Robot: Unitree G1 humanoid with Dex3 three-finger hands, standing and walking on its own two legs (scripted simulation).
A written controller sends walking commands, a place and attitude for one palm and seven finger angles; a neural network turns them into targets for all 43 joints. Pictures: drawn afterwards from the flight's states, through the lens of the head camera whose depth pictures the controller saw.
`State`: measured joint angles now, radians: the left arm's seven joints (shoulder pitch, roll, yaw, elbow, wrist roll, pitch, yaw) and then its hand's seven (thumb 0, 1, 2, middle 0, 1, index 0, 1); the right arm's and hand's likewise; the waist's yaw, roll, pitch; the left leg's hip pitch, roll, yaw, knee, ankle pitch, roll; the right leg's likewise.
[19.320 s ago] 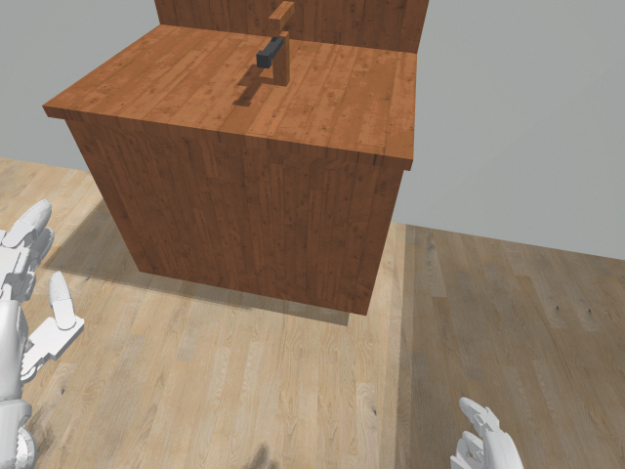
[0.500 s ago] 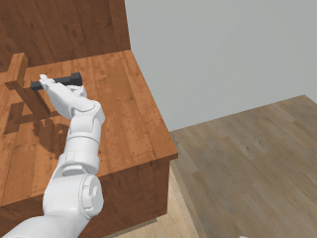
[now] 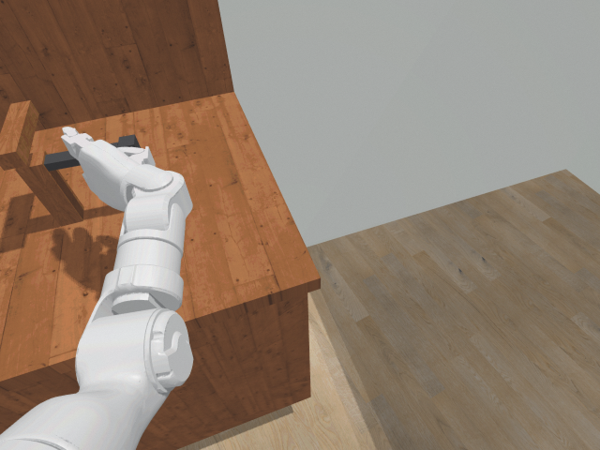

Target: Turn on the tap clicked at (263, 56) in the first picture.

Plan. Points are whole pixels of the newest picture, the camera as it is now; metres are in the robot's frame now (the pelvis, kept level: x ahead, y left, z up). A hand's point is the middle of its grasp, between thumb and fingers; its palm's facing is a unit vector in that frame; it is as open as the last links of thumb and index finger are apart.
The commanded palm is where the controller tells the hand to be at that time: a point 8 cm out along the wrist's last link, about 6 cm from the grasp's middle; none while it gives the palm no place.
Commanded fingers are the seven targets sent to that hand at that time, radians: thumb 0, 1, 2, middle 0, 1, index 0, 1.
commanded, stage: lift the hand up off the lever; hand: left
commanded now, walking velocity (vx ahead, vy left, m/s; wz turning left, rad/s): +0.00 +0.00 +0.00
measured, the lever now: (129, 148) +0.53 +0.28 +0.13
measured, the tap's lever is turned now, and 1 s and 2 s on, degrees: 86 86 86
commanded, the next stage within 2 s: draw the hand back beside the body in 1.10 s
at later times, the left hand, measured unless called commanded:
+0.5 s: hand (131, 150) +0.45 +0.22 +0.19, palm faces +0.82 -0.58 -0.06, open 7.8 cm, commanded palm +0.40 +0.24 +0.20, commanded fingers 0.00 0.90 0.90 -0.15 -0.15 -0.15 -0.15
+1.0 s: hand (125, 141) +0.45 +0.23 +0.20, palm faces +0.80 -0.59 -0.05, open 7.8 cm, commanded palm +0.40 +0.24 +0.21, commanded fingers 0.00 0.90 0.90 -0.15 -0.15 -0.15 -0.15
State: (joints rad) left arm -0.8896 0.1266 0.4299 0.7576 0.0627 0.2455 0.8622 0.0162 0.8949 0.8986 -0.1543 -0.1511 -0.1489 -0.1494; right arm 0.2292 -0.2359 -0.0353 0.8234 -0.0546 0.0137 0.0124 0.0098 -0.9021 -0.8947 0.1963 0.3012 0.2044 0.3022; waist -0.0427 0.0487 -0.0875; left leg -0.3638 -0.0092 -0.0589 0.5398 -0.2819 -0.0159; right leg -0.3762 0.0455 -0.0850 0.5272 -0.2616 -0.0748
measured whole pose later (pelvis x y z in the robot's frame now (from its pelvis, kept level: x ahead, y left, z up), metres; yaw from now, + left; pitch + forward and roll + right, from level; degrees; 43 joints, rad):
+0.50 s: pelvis +0.00 +0.00 +0.00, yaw +0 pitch +4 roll +0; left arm -0.87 0.14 0.41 0.70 0.03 0.30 0.83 0.02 0.90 0.90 -0.15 -0.15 -0.15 -0.15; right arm 0.19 -0.24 -0.03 0.82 -0.03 -0.01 -0.01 0.01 -0.90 -0.89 0.20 0.30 0.20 0.30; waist -0.02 0.05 -0.08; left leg -0.30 -0.01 -0.06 0.49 -0.26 -0.01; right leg -0.31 0.04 -0.08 0.47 -0.24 -0.07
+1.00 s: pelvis +0.01 +0.01 +0.01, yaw +0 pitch +3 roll +0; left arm -0.84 0.10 0.38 0.58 0.01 0.38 0.82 0.02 0.90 0.90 -0.15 -0.15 -0.15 -0.15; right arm 0.18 -0.22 -0.03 0.82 -0.03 0.01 0.00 0.01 -0.90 -0.89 0.20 0.30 0.20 0.30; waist 0.01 0.05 -0.07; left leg -0.24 -0.02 -0.04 0.45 -0.26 0.00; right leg -0.26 0.04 -0.07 0.45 -0.25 -0.06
